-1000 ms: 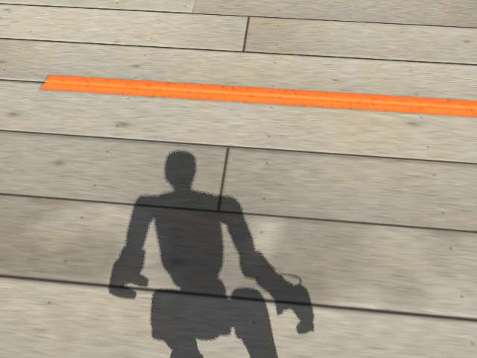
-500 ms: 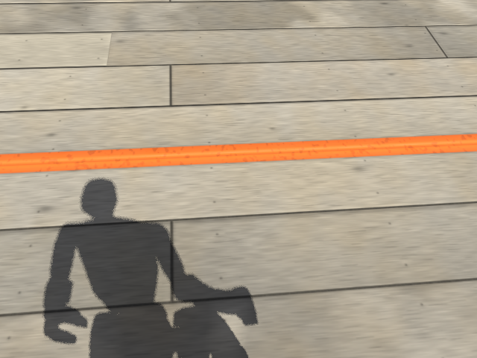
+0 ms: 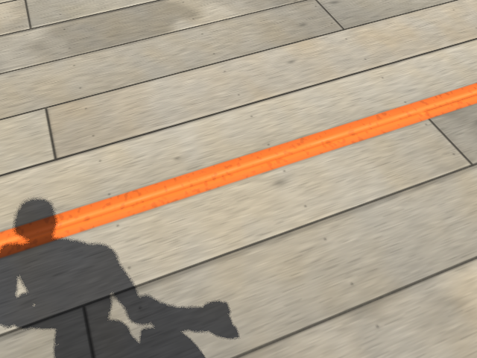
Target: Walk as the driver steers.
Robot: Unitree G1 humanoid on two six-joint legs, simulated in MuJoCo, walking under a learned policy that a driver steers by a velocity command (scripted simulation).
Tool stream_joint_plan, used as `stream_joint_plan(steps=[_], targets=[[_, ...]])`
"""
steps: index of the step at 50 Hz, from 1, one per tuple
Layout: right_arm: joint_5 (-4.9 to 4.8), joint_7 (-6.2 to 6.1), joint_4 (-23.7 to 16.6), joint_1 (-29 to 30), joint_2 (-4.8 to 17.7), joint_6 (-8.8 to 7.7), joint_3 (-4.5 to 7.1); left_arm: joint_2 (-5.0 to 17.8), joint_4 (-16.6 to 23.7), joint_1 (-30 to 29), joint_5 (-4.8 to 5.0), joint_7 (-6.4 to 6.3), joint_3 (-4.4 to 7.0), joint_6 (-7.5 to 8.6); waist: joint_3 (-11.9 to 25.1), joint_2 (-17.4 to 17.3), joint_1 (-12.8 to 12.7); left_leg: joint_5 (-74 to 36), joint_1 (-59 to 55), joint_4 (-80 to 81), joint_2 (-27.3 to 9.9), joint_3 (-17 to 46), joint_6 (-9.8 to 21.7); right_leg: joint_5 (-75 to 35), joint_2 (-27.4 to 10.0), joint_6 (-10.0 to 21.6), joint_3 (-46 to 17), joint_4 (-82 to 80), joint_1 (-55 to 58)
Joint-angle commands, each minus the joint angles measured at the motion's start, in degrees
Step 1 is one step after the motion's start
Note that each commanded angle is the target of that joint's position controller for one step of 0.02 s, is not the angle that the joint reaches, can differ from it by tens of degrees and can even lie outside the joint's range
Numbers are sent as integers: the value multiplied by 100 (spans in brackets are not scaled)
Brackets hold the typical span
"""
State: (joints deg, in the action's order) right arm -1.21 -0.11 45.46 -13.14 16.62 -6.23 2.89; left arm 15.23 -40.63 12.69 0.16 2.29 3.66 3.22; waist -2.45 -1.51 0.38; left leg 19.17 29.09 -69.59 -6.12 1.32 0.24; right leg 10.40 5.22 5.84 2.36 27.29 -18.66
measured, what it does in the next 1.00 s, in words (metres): walks ahead, turning left: left foot, then right foot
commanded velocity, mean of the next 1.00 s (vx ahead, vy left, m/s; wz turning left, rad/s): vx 0.50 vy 0.00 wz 0.39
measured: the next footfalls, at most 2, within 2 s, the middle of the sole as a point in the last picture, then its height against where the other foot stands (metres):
left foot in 0.42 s outside the picture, level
right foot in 0.88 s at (235, 276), level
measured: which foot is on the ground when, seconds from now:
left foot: up 0.00-0.40, down 0.42-0.90, up 0.92-1.00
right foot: down 0.00-0.42, up 0.44-0.86, down 0.88-1.00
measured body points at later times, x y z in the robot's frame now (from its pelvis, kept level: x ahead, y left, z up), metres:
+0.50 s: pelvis +0.28 +0.07 -0.01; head +0.32 +0.08 +0.43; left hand +0.29 +0.36 -0.13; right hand +0.50 -0.15 -0.11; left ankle +0.35 +0.16 -0.73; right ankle +0.12 -0.08 -0.63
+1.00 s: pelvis +0.57 +0.10 +0.00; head +0.59 +0.10 +0.45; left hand +0.58 +0.41 -0.09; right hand +0.77 -0.10 -0.12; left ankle +0.42 +0.17 -0.65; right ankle +0.66 +0.03 -0.73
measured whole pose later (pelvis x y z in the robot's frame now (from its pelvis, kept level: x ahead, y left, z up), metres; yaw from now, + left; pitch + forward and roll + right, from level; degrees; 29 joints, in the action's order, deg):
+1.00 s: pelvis +0.57 +0.10 +0.00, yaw +28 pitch +2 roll -1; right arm -1.1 -0.4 40.8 -18.9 16.7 -2.3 3.0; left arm 15.1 -40.8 10.9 -0.3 1.1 3.1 6.4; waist 0.5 -2.2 0.2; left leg 23.8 23.2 -66.5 3.0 6.2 1.8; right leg 10.7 2.3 1.8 -0.3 29.2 -20.5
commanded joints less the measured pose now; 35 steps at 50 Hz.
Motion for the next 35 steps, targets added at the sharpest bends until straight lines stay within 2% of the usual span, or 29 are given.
stream_joint_plan(steps=[1,3,5,9,12,15,16,18,19,20,21,22,23,24,25,26,27,28,30,32,35], targets=[[28,-19,-156,-484,507,130,156,602,269,-39,-47,-20,143,247,605,317,143,-547,590,282,-383,247,-29,-1847,-1728,1036,-1510,-1574,832],[51,-43,-237,-210,406,206,130,689,97,117,-64,-58,167,308,357,298,76,-1079,927,697,-376,264,-99,-2139,-1663,936,-1070,-1742,804],[37,-30,-297,54,372,209,124,666,-27,241,-73,-113,154,308,221,340,-37,-1751,1185,1283,-289,315,-101,-2181,-1550,753,-685,-1823,970],[-8,85,-431,610,246,145,79,741,-179,339,-71,-184,141,310,23,390,-315,-2861,1088,2636,4,212,27,-1840,-1493,391,-136,-1988,1268],[-13,191,-627,1009,152,130,29,784,-371,557,-43,-219,153,259,-174,359,-500,-2816,1371,3187,97,119,130,-1997,-1711,337,24,-1936,1917],[-3,336,-882,1305,113,111,2,831,-499,689,-14,-261,174,127,-242,335,-565,-2185,1697,3439,197,-99,259,-2641,-1952,336,145,-1560,2625],[-2,382,-958,1318,128,110,8,874,-502,649,-3,-286,183,77,-204,375,-510,-1882,1619,3495,278,-235,330,-3156,-1994,297,213,-1347,2747],[8,418,-1028,1050,272,144,79,1046,-440,495,11,-358,219,-4,156,627,-269,-1256,900,3471,631,-639,532,-5104,-1974,171,398,-636,2806],[13,412,-986,638,426,171,160,1130,-413,445,12,-400,234,-48,450,762,-21,-990,287,3434,852,-782,663,-5983,-1943,107,479,3,2756],[6,371,-833,-160,693,181,301,1173,-385,337,23,-434,232,-79,867,712,437,-1206,-872,3735,1041,-779,858,-6077,-1804,-29,614,1076,2361],[22,271,-669,-1090,1108,216,471,1104,-288,295,4,-462,182,-30,1405,304,913,-1533,-2638,3999,568,123,1190,-4634,-1562,-243,659,2687,1131],[22,207,-660,-1240,1676,199,573,198,-41,971,-191,-323,-104,151,1996,-1243,311,-1286,-4934,4117,-1008,3195,2313,1178,-321,-639,349,4913,-1616],[22,192,-710,-1455,1248,176,459,576,-20,616,-37,-195,-80,402,2731,-858,651,-761,-5550,4906,-1351,4688,2628,2236,-119,-599,-884,5714,-2481],[58,168,-717,-1228,977,175,393,858,185,29,183,-127,-4,532,1886,-497,743,-862,-5038,5042,-1126,3738,2231,1736,-496,-477,-1020,5541,-2940],[30,159,-805,-815,826,182,346,792,278,-187,156,-135,-48,585,1294,73,495,-1272,-4105,5089,-877,3008,1993,1281,-758,-433,-933,4972,-2798],[25,162,-906,-426,688,198,299,781,263,-275,21,-173,-18,572,842,380,241,-1876,-3208,5202,-652,2527,1850,1102,-916,-492,-821,4439,-2490],[77,145,-1006,-211,564,205,245,833,270,-173,-57,-190,32,500,693,293,31,-2252,-2617,5365,-482,2212,1815,965,-1038,-557,-820,4156,-2087],[91,133,-1063,-92,571,215,243,801,284,-52,-83,-195,45,419,597,155,-110,-2376,-2226,5506,-376,2098,1821,898,-1069,-643,-780,3924,-1863],[68,84,-1048,-64,686,196,276,646,283,45,-117,-231,11,294,486,23,-203,-2780,-1653,5622,-248,1743,1827,734,-1079,-845,-616,3378,-1671],[49,13,-997,-153,851,209,322,497,398,-316,-133,-265,-52,243,354,-69,-115,-2759,-1238,5658,-29,1391,1697,120,-977,-995,-482,2556,-1539],[-9,-50,-898,-398,885,279,335,361,523,-992,-99,-236,-114,267,357,-287,199,-2161,-1086,5464,277,1179,1359,-1142,-688,-1021,-428,1169,-1091]])
Keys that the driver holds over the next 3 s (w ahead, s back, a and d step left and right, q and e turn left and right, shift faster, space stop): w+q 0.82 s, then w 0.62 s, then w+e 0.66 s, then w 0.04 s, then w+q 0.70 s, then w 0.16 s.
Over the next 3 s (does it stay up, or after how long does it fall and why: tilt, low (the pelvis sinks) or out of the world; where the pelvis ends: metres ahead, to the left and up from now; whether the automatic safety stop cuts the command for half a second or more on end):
stays up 1.59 0.53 -0.01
